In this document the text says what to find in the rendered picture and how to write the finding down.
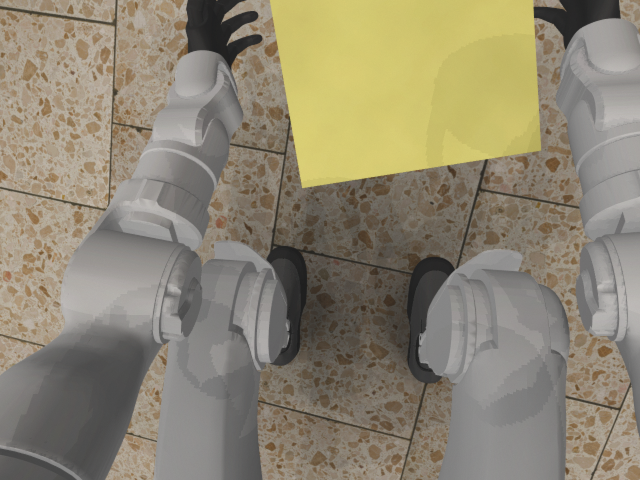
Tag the robot right hand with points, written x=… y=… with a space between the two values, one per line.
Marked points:
x=579 y=14

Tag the right robot upper arm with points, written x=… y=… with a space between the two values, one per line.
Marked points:
x=608 y=298

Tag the right robot thigh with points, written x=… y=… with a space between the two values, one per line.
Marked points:
x=508 y=416

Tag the left robot upper arm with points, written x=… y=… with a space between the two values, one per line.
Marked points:
x=65 y=409

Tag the robot left forearm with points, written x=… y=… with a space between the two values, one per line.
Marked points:
x=169 y=193

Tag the robot left hand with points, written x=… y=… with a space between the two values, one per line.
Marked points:
x=206 y=31

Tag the robot right forearm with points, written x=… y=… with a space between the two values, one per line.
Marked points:
x=599 y=94

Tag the carton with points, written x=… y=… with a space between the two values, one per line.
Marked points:
x=379 y=87

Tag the robot left foot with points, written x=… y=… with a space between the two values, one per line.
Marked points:
x=290 y=267

